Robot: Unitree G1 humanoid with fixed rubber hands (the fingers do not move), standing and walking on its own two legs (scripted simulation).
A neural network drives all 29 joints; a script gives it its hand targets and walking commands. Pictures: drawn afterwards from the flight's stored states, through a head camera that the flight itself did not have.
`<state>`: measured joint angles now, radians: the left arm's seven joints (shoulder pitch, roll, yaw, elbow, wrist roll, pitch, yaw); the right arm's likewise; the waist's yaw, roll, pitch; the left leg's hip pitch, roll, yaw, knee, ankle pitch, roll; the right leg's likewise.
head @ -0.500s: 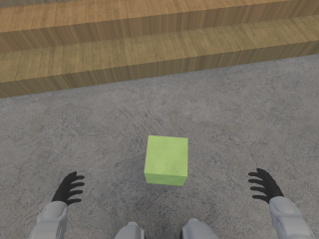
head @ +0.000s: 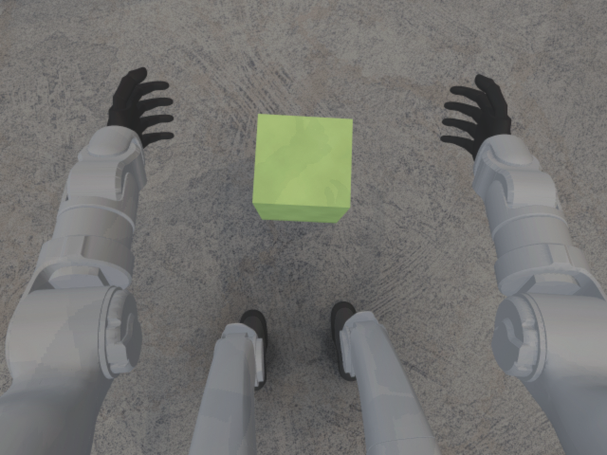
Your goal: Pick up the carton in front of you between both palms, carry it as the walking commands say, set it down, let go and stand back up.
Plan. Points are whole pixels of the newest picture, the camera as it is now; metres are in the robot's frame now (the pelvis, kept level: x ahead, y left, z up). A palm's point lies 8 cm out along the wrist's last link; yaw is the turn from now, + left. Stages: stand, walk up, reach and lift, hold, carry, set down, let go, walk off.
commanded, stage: reach and lift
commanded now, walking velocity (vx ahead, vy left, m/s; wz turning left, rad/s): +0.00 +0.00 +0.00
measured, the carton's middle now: (302, 175) +0.56 -0.04 -0.55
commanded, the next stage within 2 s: none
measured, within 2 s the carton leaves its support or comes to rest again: neither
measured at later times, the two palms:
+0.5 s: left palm (186, 101) +0.59 +0.15 -0.18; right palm (429, 116) +0.54 -0.22 -0.18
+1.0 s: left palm (218, 157) +0.58 +0.14 -0.42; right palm (391, 167) +0.53 -0.23 -0.41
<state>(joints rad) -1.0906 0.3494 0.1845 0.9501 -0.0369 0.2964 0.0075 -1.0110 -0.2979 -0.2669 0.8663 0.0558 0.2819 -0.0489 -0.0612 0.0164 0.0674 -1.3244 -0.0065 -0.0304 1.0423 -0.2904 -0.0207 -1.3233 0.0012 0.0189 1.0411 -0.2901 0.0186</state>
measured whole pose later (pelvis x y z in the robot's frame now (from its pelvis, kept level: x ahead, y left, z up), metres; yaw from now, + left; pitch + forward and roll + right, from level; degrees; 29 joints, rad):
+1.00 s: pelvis -0.02 +0.01 -0.26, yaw -3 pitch +43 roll -1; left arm -1.61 0.43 0.07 1.12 -0.17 0.18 0.10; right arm -1.52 -0.37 -0.22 1.07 0.17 0.15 -0.11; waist -0.06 0.01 0.29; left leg -2.23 -0.07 -0.06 2.05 -0.57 -0.05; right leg -2.24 0.05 0.05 2.02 -0.54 0.07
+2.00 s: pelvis -0.01 +0.01 -0.31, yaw -2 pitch +35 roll -1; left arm -1.64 0.33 0.19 1.06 -0.06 0.22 0.04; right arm -1.54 -0.28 -0.35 0.93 0.03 0.23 -0.04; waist -0.05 0.02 0.49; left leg -2.21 -0.07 -0.05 2.26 -0.65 -0.04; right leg -2.21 0.03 0.04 2.23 -0.63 0.06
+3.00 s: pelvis +0.00 +0.01 -0.10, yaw -2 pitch +40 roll +0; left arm -0.93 -0.03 0.44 0.67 0.23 0.41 0.04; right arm -0.89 0.05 -0.48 0.62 -0.23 0.41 -0.04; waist -0.03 0.01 -0.22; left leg -1.71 -0.11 -0.11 1.50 -0.49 -0.06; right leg -1.71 0.09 0.11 1.49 -0.48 0.07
